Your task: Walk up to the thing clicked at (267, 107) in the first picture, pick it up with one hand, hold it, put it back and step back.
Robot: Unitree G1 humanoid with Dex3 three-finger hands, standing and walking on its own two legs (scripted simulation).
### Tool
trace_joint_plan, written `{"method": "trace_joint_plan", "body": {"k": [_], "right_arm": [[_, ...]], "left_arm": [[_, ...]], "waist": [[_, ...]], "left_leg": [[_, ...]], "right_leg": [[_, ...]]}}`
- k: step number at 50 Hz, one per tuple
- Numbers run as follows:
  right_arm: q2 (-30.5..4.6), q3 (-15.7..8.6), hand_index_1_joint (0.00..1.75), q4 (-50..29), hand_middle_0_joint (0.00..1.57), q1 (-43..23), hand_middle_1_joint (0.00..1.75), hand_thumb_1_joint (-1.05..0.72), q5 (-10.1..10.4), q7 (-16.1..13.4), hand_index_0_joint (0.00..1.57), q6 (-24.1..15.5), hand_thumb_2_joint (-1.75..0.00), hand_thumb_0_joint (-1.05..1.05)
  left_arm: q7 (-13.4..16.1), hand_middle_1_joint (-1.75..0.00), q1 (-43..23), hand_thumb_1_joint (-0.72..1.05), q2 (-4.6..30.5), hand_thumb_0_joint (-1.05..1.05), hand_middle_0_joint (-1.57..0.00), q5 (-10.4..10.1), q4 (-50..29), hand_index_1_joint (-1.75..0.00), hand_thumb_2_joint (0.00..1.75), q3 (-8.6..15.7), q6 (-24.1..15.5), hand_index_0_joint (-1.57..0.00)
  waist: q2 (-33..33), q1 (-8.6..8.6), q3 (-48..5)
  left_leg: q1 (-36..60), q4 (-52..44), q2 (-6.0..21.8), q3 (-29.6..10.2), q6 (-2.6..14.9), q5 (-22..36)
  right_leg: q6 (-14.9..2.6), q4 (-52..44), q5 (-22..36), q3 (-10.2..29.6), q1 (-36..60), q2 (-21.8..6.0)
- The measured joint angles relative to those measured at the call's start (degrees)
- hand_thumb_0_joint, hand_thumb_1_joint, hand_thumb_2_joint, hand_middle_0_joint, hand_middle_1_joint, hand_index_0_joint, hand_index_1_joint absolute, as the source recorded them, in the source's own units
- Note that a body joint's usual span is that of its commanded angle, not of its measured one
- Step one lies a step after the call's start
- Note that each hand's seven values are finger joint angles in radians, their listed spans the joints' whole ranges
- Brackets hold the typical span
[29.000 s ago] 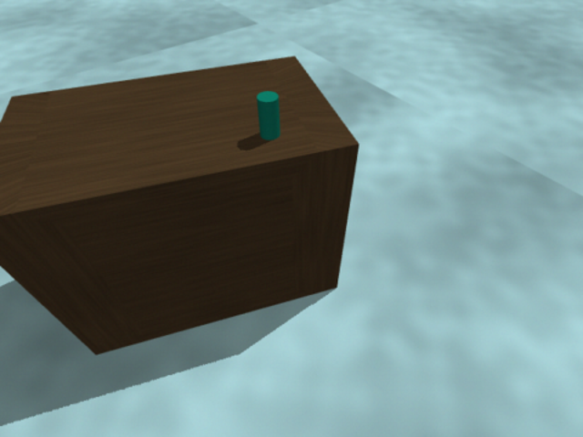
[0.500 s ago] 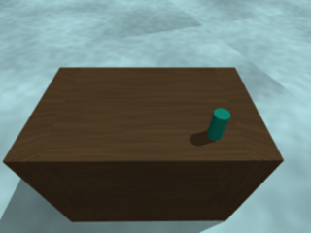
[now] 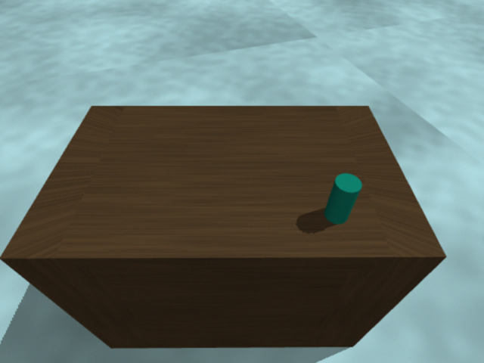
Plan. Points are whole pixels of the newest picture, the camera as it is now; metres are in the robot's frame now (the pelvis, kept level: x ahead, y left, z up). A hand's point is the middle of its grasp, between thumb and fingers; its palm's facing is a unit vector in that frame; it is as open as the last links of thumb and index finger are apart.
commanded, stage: stand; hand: right
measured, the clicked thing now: (341, 199) +0.47 -0.19 -0.03
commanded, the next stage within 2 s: step back in 0.86 s
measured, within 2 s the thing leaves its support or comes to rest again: neither
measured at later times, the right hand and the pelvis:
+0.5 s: hand out of the picture +0.08 -0.25 -0.15, palm faces -0.03 +0.94 -0.35, open 7.4 cm; pelvis +0.00 +0.00 +0.00, yaw +1 degrees
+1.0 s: hand out of the picture +0.07 -0.27 -0.16, palm faces -0.04 +0.94 -0.35, open 7.4 cm; pelvis -0.02 -0.01 -0.01, yaw +1 degrees
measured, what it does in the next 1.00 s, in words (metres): stands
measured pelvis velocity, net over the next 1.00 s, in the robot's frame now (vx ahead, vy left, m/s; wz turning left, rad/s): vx -0.02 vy -0.01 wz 0.02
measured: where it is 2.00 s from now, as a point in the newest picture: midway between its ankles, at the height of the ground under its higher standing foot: outside the picture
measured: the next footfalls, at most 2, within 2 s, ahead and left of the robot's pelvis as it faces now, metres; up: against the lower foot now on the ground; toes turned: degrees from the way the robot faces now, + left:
left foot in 1.30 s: -0.06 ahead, +0.13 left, +0.00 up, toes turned +1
right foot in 1.72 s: -0.12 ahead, -0.08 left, +0.00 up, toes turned +0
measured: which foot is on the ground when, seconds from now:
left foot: down 0.00-1.00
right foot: down 0.00-1.00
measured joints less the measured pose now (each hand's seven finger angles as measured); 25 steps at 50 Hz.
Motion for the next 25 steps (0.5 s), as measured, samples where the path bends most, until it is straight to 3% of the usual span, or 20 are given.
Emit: {"method": "trace_joint_plan", "body": {"k": [25], "right_arm": [[-0.18,0.03,0.3,-0.33,0.21,0.04,0.3,-0.91,0.11,0.07,0.21,0.12,-0.9,0.01]], "left_arm": [[-0.04,-0.3,0.37,0.91,0.11,0.01,-0.2,0.01,-0.68,-0.3,0.89,0.03,0.11,-0.2]], "waist": [[0.35,0.1,-0.33]], "left_leg": [[0.46,-0.52,-0.03,-0.67,-0.17,0.45]], "right_leg": [[-0.16,-0.54,0.21,-0.7,0.75,0.01]]}}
